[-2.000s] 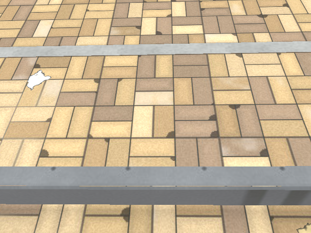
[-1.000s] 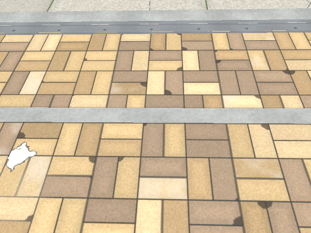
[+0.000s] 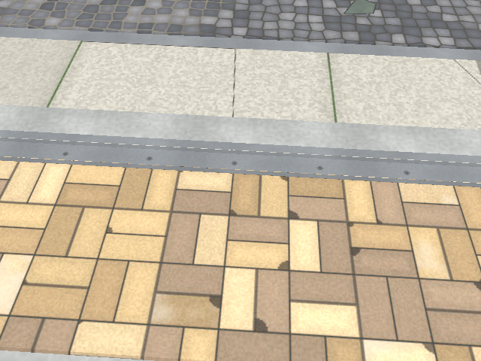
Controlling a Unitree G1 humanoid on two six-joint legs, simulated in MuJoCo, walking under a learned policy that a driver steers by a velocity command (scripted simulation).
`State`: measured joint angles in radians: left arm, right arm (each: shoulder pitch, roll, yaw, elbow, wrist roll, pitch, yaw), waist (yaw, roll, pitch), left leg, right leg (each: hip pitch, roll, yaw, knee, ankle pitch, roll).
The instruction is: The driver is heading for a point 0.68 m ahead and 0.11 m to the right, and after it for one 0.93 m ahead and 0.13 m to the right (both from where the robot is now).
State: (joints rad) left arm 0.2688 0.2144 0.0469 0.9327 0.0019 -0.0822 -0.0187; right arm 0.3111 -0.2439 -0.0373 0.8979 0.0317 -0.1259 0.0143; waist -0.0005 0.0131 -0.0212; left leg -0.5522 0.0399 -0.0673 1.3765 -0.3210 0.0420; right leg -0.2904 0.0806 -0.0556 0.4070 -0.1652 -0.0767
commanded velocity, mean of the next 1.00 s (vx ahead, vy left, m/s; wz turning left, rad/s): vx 0.50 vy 0.00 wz -0.32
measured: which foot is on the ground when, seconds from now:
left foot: up 0.00-0.30, down 0.32-0.86, up 0.88-1.00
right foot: down 0.00-0.34, up 0.36-0.82, down 0.84-1.00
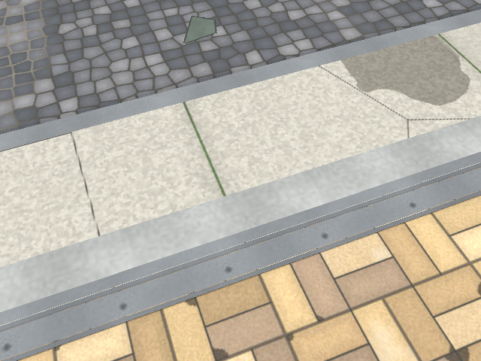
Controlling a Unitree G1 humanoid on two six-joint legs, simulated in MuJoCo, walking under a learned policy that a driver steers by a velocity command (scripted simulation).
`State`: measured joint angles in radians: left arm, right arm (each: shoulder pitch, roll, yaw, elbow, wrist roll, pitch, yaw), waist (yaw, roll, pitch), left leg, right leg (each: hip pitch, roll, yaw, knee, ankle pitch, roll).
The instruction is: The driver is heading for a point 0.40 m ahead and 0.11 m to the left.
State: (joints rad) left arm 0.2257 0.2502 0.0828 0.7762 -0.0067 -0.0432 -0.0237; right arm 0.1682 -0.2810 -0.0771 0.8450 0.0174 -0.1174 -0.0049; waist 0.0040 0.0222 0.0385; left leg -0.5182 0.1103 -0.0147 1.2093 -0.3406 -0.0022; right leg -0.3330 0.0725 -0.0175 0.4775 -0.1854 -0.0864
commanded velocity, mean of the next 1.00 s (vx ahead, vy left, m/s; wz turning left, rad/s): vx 0.26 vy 0.00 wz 0.12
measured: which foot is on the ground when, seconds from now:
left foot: up 0.00-0.36, down 0.38-1.00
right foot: down 0.00-0.40, up 0.42-0.78, down 0.80-1.00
